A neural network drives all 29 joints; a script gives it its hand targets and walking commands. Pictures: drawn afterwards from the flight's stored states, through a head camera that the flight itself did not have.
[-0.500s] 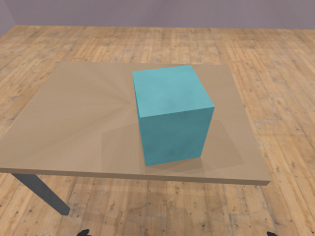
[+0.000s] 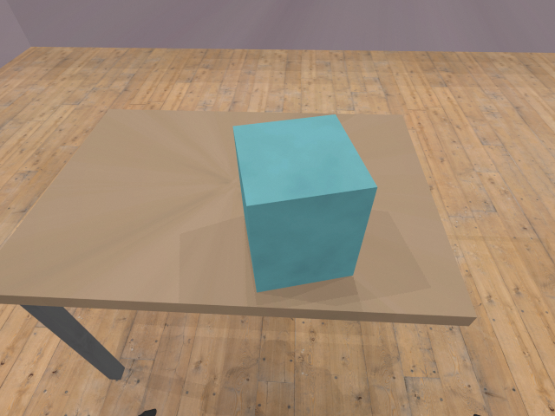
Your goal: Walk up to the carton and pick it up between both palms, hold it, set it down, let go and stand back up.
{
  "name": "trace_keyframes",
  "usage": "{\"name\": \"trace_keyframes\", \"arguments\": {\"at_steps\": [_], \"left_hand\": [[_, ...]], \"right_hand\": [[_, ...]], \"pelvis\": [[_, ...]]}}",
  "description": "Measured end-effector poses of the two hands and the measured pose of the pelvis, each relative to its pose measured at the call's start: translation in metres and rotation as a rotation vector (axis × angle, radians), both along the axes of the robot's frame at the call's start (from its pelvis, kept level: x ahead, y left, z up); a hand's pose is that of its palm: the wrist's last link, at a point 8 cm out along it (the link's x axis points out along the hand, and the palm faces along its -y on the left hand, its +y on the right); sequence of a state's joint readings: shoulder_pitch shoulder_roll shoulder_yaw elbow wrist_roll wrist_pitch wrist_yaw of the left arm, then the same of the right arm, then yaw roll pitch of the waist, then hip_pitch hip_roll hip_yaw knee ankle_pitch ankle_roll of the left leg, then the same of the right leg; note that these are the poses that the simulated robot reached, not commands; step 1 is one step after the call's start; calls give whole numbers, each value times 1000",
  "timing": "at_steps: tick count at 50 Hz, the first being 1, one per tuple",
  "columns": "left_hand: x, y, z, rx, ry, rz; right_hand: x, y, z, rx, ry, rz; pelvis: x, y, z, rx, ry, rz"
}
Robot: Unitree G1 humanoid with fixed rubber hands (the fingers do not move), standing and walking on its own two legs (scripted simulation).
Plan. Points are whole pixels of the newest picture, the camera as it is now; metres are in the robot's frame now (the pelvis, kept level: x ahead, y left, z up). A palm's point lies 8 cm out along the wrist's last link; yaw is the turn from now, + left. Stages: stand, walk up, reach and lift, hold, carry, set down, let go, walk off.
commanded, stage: stand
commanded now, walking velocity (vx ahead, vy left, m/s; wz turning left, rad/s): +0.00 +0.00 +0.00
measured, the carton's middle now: (295, 204) +0.48 +0.02 +0.00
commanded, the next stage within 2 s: none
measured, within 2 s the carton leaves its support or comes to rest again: neither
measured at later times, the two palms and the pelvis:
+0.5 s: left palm out of the picture +0.07 +0.26 -0.12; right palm out of the picture +0.08 -0.29 -0.11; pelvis +0.00 +0.00 +0.00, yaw +0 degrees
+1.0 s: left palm out of the picture +0.07 +0.26 -0.12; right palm out of the picture +0.09 -0.29 -0.11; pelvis +0.00 +0.00 +0.00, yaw +0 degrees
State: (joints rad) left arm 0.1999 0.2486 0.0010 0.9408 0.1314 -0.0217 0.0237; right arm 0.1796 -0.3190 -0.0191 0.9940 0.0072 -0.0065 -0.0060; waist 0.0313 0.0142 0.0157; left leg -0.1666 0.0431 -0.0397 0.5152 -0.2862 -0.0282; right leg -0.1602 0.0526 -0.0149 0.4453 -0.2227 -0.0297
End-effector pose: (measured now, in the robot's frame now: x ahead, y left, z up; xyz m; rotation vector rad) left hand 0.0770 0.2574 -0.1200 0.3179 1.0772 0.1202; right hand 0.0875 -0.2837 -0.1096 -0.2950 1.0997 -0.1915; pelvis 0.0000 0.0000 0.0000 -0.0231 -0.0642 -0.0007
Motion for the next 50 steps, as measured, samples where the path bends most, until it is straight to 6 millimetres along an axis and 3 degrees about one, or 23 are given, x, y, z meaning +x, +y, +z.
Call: {"name": "trace_keyframes", "arguments": {"at_steps": [50], "left_hand": [[-3, -1, -2, 4, 40, 5]], "right_hand": [[-2, -5, -3, 0, 29, -2]], "pelvis": [[4, -3, 1, 3, 10, 0]]}}
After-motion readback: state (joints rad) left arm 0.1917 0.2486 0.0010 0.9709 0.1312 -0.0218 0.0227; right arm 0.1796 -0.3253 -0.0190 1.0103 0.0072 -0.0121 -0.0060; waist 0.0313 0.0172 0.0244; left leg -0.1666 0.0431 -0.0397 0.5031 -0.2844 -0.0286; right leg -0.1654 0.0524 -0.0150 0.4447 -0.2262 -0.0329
